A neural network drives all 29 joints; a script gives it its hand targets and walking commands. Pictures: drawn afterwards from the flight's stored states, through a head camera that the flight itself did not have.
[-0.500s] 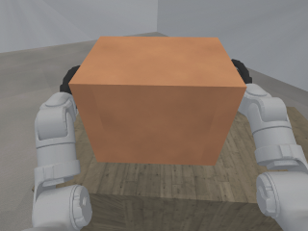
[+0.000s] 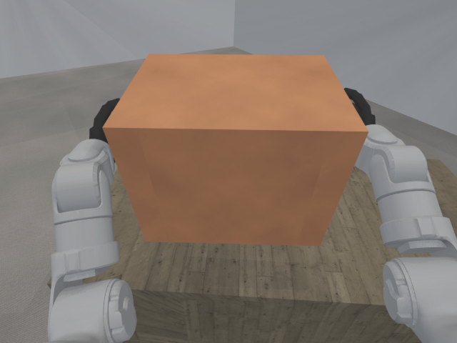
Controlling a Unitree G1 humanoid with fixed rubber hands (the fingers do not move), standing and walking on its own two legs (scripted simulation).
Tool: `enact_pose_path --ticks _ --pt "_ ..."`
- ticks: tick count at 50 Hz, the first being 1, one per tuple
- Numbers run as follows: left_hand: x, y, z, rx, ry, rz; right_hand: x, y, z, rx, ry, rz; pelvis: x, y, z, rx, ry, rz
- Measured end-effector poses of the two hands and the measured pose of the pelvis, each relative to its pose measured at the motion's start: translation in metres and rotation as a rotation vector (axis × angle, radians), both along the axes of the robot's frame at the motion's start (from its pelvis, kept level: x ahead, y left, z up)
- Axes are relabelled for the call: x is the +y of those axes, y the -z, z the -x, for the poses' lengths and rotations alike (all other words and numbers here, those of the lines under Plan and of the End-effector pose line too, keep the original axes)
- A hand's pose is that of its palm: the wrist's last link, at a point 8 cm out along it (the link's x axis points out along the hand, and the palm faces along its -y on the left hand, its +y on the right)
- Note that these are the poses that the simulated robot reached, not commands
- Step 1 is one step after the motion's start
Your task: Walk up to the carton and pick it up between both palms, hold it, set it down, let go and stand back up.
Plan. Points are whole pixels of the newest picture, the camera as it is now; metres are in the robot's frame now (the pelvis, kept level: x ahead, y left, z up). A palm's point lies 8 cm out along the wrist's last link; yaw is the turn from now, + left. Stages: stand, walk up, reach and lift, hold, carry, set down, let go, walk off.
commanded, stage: hold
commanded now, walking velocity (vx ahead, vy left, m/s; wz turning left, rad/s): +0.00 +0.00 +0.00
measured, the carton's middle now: (233, 149) +0.41 +0.00 +0.20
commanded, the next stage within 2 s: none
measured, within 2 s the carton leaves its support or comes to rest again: neither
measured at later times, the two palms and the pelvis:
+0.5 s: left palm (104, 147) +0.35 +0.21 +0.24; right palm (362, 133) +0.37 -0.20 +0.26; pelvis +0.00 +0.00 +0.00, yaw +0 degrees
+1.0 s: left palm (103, 146) +0.35 +0.21 +0.24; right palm (364, 135) +0.36 -0.20 +0.26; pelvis +0.00 +0.00 +0.00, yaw +0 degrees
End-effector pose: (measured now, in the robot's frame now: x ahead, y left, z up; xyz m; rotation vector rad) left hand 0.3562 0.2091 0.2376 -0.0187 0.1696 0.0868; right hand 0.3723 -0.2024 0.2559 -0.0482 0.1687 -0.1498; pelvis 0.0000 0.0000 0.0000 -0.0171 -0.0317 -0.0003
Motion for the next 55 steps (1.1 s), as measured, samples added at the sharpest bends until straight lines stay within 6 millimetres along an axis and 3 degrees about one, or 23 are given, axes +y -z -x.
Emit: enact_pose_path --ticks 12,55 --pt "-0.0044 -0.0010 0.0025 -0.014 0.011 -0.008 -0.0042 0.0027 0.0083 -0.014 0.019 -0.008 0.0027 0.0001 -0.0014 -0.006 0.010 0.001" --pt "-0.0030 -0.0023 0.0039 0.017 0.000 0.008 -0.0033 0.0012 0.0063 0.014 0.001 -0.018 0.0006 0.0006 0.0072 -0.006 0.007 -0.003"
